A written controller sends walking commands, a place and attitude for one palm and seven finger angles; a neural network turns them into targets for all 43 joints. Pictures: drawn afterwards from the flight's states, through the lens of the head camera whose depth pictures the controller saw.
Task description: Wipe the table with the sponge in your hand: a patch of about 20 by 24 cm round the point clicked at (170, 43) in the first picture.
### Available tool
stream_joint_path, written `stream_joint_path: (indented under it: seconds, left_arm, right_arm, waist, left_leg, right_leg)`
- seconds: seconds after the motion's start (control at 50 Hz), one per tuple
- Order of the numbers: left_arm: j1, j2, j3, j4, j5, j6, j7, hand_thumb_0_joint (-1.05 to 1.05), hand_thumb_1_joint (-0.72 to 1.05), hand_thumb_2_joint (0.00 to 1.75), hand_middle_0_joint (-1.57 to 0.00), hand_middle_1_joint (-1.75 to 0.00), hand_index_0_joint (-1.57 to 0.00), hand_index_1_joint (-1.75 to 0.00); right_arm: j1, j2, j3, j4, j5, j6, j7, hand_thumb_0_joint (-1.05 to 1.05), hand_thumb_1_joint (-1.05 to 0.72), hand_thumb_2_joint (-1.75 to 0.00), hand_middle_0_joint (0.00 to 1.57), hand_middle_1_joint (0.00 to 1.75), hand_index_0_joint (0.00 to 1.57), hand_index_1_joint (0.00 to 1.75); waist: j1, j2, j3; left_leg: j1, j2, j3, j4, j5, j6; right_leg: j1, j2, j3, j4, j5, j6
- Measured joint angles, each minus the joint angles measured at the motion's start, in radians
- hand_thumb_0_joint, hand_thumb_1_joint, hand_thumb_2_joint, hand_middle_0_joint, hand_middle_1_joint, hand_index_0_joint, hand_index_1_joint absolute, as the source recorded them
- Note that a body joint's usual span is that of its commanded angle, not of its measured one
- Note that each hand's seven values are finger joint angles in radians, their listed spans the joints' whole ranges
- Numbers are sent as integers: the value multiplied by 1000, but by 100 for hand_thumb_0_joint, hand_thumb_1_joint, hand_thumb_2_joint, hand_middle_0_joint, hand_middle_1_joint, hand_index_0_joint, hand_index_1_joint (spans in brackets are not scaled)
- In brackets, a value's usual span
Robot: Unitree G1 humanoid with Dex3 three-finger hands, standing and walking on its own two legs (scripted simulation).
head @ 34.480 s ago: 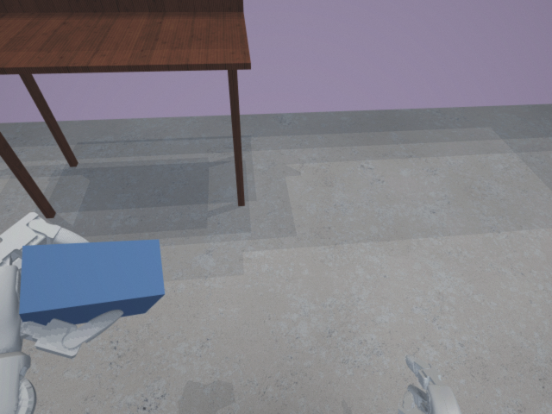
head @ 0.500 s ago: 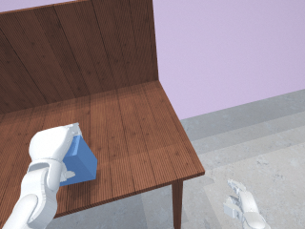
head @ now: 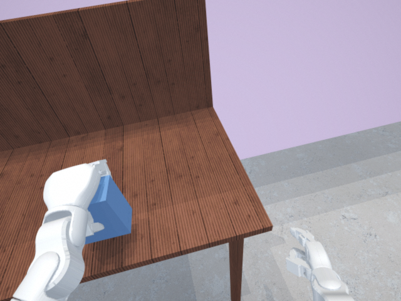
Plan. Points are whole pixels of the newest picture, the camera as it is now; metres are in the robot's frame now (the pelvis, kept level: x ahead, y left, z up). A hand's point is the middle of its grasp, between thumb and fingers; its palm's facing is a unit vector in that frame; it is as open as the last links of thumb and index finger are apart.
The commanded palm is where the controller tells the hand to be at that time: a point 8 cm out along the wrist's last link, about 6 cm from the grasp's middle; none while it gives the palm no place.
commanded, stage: lower the sponge onto the table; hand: left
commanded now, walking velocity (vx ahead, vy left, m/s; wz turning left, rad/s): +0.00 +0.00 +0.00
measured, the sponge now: (99, 216) +0.24 +0.27 +0.06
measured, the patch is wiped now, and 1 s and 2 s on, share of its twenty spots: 0.00 0.00 0.25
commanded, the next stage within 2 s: wipe forward along the first lane in 1.40 s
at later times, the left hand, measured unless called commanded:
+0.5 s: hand (87, 205) +0.23 +0.27 +0.11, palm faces +0.04 -0.08 -1.00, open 10.1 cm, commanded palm +0.20 +0.26 +0.17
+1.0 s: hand (88, 210) +0.24 +0.28 +0.08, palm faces +0.01 -0.11 -0.99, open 10.1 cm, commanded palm +0.21 +0.27 +0.15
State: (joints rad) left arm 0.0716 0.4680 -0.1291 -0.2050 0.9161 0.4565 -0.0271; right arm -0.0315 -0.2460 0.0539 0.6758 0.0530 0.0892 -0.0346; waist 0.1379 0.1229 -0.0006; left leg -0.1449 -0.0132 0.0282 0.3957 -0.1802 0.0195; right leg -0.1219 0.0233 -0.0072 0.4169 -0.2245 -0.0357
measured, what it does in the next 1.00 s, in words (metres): stands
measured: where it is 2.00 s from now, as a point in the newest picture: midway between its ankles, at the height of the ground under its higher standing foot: outside the picture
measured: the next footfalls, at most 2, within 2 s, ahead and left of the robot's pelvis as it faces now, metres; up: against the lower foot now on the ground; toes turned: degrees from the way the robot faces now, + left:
none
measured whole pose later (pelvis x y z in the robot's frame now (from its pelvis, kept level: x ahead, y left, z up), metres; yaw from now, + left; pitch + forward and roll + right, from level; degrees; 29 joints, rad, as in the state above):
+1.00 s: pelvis +0.00 +0.00 +0.00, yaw +0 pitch -4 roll +0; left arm 0.10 0.46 -0.09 -0.09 0.91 0.36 0.01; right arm 0.02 -0.25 0.03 0.70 0.05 0.05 -0.06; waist 0.12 0.11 0.00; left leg -0.16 -0.01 0.03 0.41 -0.19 0.02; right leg -0.13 0.03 0.00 0.41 -0.22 -0.03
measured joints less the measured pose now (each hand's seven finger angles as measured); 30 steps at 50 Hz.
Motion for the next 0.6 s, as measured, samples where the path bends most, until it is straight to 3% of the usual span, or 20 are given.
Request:
stream_joint_path:
  seconds: [0.08, 0.22, 0.48, 0.6]
  left_arm:
    - [5, 3, -4, -2, 0, 4, -24, -1, -52, 105, -72, -134, -75, -134]
    - [18, 12, -7, -2, 3, -51, -18, -1, -52, 105, -72, -134, -75, -134]
    - [55, 29, 53, -4, -26, -38, -13, -1, -52, 105, -72, -134, -75, -134]
    - [73, 36, 68, 21, -32, -72, -21, -1, -52, 105, -72, -134, -75, -134]
  right_arm:
    - [5, -9, -1, -4, 1, -1, -3, 1, -90, -89, 20, 30, 20, 30]
    - [22, -13, -8, 0, -5, -11, -13, 1, -90, -89, 20, 30, 20, 30]
    - [32, -22, -16, 4, -1, -13, -12, 1, -90, -89, 20, 30, 20, 30]
    - [41, -27, -21, 0, -2, -23, -23, 1, -90, -89, 20, 30, 20, 30]
  waist:
    - [-2, 2, 2]
    - [-2, -2, 4]
    - [-15, 1, -1]
    - [-12, -3, 3]
  left_leg:
    - [-3, 1, -3, 4, 0, -1]
    - [-1, 5, -5, 8, -4, -5]
    - [-3, 12, 0, 15, -9, -10]
    - [-12, 14, -5, 29, -14, -10]
  right_leg:
    - [-2, 1, -3, 3, -1, -1]
    - [0, 6, -4, 5, -3, -6]
    - [-4, 13, 2, 12, -6, -10]
    - [-7, 14, -2, 17, -8, -10]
